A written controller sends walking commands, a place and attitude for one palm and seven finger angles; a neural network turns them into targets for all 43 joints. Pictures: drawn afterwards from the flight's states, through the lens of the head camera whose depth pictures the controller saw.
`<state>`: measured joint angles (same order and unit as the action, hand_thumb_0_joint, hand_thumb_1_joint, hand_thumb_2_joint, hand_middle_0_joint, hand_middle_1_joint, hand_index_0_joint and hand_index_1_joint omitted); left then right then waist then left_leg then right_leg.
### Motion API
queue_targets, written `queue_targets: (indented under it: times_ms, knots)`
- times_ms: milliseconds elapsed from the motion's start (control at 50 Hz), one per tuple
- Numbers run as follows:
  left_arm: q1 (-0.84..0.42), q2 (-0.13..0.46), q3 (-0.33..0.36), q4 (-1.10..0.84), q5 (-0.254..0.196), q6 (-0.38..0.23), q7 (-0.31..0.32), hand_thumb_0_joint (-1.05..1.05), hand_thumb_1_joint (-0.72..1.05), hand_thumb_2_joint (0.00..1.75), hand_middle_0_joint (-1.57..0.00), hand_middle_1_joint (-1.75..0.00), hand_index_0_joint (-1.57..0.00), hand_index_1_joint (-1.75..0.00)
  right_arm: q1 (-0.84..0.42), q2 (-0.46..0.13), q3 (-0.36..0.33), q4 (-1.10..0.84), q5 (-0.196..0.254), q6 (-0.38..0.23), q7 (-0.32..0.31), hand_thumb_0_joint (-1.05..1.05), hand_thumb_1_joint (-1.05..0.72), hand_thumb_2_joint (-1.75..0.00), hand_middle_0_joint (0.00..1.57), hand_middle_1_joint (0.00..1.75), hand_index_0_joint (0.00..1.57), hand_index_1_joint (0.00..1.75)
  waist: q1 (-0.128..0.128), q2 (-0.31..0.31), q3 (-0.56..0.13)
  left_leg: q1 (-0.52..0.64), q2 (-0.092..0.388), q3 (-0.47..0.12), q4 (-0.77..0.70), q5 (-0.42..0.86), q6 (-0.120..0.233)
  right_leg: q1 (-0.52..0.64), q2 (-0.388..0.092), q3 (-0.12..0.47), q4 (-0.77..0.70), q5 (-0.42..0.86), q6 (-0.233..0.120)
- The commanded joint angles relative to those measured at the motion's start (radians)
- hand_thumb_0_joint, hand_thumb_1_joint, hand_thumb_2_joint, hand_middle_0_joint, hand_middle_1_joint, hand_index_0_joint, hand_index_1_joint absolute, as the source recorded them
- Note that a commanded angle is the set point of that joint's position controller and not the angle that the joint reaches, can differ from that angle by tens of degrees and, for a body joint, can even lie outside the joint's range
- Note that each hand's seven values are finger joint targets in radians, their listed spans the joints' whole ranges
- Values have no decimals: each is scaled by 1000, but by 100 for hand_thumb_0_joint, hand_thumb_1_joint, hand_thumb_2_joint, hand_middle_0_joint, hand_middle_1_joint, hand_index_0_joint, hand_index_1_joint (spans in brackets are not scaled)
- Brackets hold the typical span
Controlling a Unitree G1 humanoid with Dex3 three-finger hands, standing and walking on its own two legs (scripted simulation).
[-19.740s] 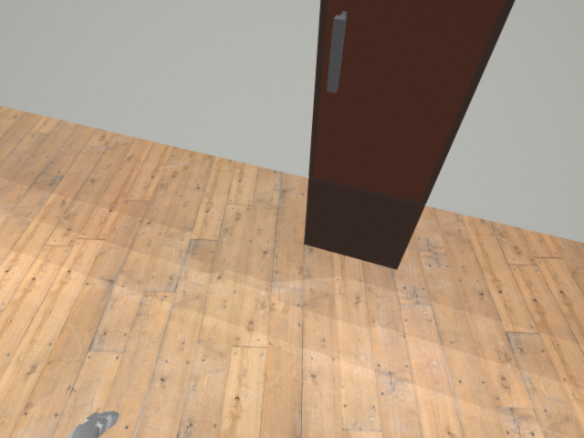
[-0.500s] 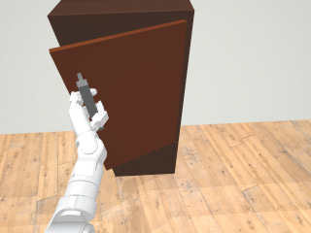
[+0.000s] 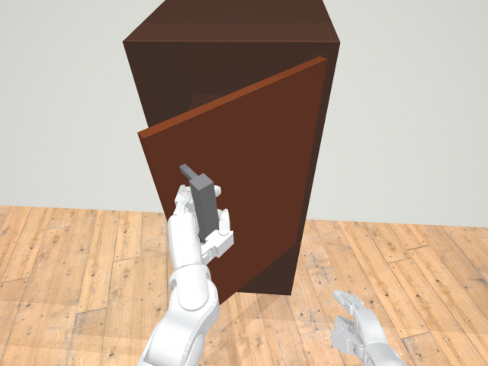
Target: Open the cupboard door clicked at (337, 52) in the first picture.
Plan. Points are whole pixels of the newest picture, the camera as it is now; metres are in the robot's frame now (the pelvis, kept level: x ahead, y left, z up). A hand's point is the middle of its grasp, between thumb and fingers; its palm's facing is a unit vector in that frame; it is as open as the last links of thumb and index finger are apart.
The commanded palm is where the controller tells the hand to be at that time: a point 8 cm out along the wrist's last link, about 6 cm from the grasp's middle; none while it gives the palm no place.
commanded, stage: open thumb and fingers to let go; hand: left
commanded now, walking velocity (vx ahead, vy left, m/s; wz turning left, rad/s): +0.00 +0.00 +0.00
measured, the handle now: (200, 212) +0.33 +0.10 +0.11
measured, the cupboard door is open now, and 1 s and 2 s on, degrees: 44 42 45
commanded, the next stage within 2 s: slide the hand sideways off the handle in 0.92 s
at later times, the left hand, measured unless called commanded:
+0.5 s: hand (220, 222) +0.31 +0.06 +0.11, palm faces +0.39 -0.92 -0.02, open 10.2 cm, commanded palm +0.27 +0.10 +0.11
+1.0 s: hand (218, 224) +0.30 +0.07 +0.11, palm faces +0.33 -0.94 +0.00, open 14.4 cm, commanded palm +0.26 +0.11 +0.11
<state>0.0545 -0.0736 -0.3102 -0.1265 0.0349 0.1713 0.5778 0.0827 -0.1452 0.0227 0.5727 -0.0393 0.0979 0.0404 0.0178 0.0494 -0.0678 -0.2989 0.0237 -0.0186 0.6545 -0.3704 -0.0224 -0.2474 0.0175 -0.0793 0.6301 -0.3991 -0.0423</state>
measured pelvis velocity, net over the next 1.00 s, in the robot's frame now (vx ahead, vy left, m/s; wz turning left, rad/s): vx -0.04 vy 0.02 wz -0.01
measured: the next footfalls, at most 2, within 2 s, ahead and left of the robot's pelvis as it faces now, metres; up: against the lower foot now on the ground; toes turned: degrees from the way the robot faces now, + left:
none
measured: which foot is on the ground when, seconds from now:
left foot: down 0.00-1.00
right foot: down 0.00-1.00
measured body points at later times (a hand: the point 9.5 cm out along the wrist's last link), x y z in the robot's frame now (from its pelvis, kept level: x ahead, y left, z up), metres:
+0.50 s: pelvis -0.03 -0.01 +0.00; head -0.04 -0.03 +0.45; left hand +0.28 +0.11 +0.12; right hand +0.12 -0.23 -0.11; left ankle -0.02 +0.13 -0.72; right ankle -0.04 -0.09 -0.72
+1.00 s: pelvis -0.04 +0.02 +0.00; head -0.05 +0.01 +0.45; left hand +0.28 +0.12 +0.12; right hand +0.14 -0.18 -0.10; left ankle -0.02 +0.13 -0.72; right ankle -0.04 -0.09 -0.72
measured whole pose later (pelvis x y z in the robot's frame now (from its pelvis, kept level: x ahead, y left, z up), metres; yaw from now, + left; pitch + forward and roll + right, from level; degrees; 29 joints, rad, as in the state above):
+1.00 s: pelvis -0.04 +0.02 +0.00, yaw +0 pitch +1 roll -1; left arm -0.23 -0.14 -0.22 0.23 0.05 0.05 0.64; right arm 0.14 -0.15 0.01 0.65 -0.05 0.09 0.00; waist 0.02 0.03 -0.04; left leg -0.37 0.00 0.00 0.67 -0.31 0.01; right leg -0.32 -0.01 -0.07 0.65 -0.34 -0.02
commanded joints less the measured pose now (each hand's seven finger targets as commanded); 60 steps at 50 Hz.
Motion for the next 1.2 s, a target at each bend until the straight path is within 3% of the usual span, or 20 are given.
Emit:
queue_targets:
  times_ms: [0, 80, 180, 240, 360, 480, 520, 560, 740, 880, 940, 1000, 1020, 1040, 1060, 1080, 1120, 1140, 1160, 1180]
  knots:
    - [-332, -126, 92, -159, 36, -41, 52, 0, 90, 90, -40, -135, -40, -135, -99, -98, -25, -115, -2, -22, -25, 0, -90, -90, 20, 30, 20, 30, -6, -127, -150, 68, -34, 12, -16, 387, 28, 12, -36, 25, -70, 544, 19]
    - [-365, -118, 98, -128, 41, -58, 41, 0, 90, 90, -40, -135, -40, -135, -88, -96, -27, -113, -4, -22, -41, 0, -90, -90, 20, 30, 20, 30, -7, -151, -197, 65, -41, 13, -17, 369, 32, 34, -50, 43, -75, 565, 31]
    - [-371, -109, 101, -105, 39, -95, 13, 0, 55, 75, -38, -131, -38, -131, -66, -97, -30, -116, -4, -28, -54, 0, -90, -90, 20, 30, 20, 30, -4, -148, -228, 60, -43, 13, -28, 347, 33, 56, -58, 57, -84, 560, 37]
    - [-426, -101, 105, -47, 42, -113, 10, 0, 34, 66, -36, -129, -36, -129, -65, -101, -30, -105, 0, -37, -60, 0, -90, -90, 20, 30, 20, 30, -13, -153, -174, 45, -42, 9, -35, 290, 36, 18, -58, 63, -117, 435, 33]
    - [-535, -78, 136, 20, 41, -161, 18, 0, -8, 48, -33, -124, -33, -124, -68, -106, -36, -89, -3, -59, -74, 0, -90, -90, 20, 30, 20, 30, -13, -148, -169, 37, -47, 13, -43, 222, 41, -11, -65, 89, -162, 275, 33]
    - [-581, -90, 141, 83, 34, -188, 31, 0, -50, 30, -30, -120, -30, -120, -58, -111, -42, -79, -4, -76, -72, 0, -90, -90, 20, 30, 20, 30, -11, -149, -175, 38, -46, 18, -56, 211, 42, -26, -55, 73, -162, 223, 27]
    - [-592, -85, 148, 94, 38, -195, 37, 0, -50, 30, -30, -120, -30, -120, -52, -110, -44, -76, -7, -77, -74, 0, -90, -90, 20, 30, 20, 30, -10, -159, -177, 39, -45, 19, -56, 217, 42, -22, -54, 76, -163, 233, 27]
    - [-588, -98, 138, 107, 43, -200, 43, 0, -50, 30, -28, -110, -28, -110, -52, -109, -44, -76, -5, -76, -70, 0, -90, -90, 20, 30, 20, 30, -9, -135, -178, 46, -42, 20, -62, 220, 42, -31, -48, 63, -155, 219, 20]
    - [-601, -91, 159, 136, 44, -200, 64, 0, -50, 30, -21, -65, -21, -65, -55, -107, -43, -76, -5, -65, -65, 0, -90, -90, 20, 30, 20, 30, -2, -130, -159, 50, -33, 19, -72, 217, 38, -41, -32, 43, -152, 184, 9]
    - [-643, -148, 115, 139, 57, -179, 90, 0, -50, 30, -15, -30, -15, -30, -65, -103, -40, -75, -5, -52, -50, 0, -90, -90, 20, 30, 20, 30, -13, -105, -171, 56, -20, 6, -76, 222, 29, -71, -18, 12, -101, 186, -1]
    - [-628, -169, 99, 154, 57, -166, 92, 0, -50, 30, -15, -30, -15, -30, -67, -105, -41, -76, -4, -47, -46, 0, -90, -90, 20, 30, 20, 30, -10, -128, -166, 44, -17, -2, -76, 219, 26, -76, -14, 4, -91, 182, -3]
    - [-676, -183, 88, 150, 57, -158, 101, 0, -50, 30, -15, -30, -15, -30, -76, -103, -39, -74, -4, -45, -44, 0, -90, -90, 20, 30, 20, 30, -18, -106, -171, 42, -18, -3, -72, 199, 25, -95, -13, 2, -80, 166, -2]
    - [-633, -102, -115, 148, 142, -207, -120, 0, -50, 30, -15, -30, -15, -30, 28, -136, -39, -51, -1, -28, -41, 0, -90, -90, 20, 30, 20, 30, -104, -189, -135, 71, -15, -13, -80, 239, 41, -127, -17, 38, -65, 238, 2]
    - [-673, -35, -43, 95, 98, -260, -241, 0, -50, 30, -15, -30, -15, -30, 36, -138, -50, -90, 12, -23, -53, 0, -90, -90, 20, 30, 20, 30, -72, -132, -219, 97, -18, -4, -72, 281, 46, -90, -19, 39, -54, 298, -5]
    - [-696, 20, -16, 72, 81, -305, -307, 0, -50, 30, -15, -30, -15, -30, 28, -134, -44, -100, 17, -29, -67, 0, -90, -90, 20, 30, 20, 30, -58, -100, -258, 113, -26, 2, -65, 295, 50, -64, -21, 43, -44, 329, -7]
    - [-716, 8, -42, 67, 65, -330, -365, 0, -50, 30, -15, -30, -15, -30, 25, -129, -38, -106, 22, -38, -75, 0, -90, -90, 20, 30, 20, 30, -65, -59, -265, 137, -28, 0, -63, 288, 52, -71, -22, 42, -47, 327, -6]
    - [-705, 15, -47, 102, -4, -353, -491, 0, -50, 30, -15, -30, -15, -30, 19, -132, -22, -120, 39, -61, -87, 0, -90, -90, 20, 30, 20, 30, -76, -37, -215, 140, -27, -12, -71, 234, 52, -99, -17, 32, -60, 273, -6]
    - [-704, -9, -38, 125, -60, -343, -526, 0, -50, 30, -15, -30, -15, -30, 11, -131, -13, -129, 54, -69, -93, 0, -90, -90, 20, 30, 20, 30, -77, -30, -180, 131, -25, -24, -89, 187, 47, -107, -12, 23, -73, 225, -6]
    - [-691, -10, 0, 147, -115, -328, -537, 0, -50, 30, -15, -30, -15, -30, -9, -131, -6, -135, 63, -82, -99, 0, -90, -90, 20, 30, 20, 30, -67, -46, -140, 109, -24, -29, -104, 134, 43, -114, -5, 15, -86, 179, -2]
    - [-687, -8, 36, 137, -155, -312, -539, 0, -50, 30, -15, -30, -15, -30, -20, -134, -4, -140, 66, -95, -104, 0, -90, -90, 20, 30, 20, 30, -57, -59, -146, 103, -26, -32, -118, 101, 39, -101, -2, 9, -96, 152, 1]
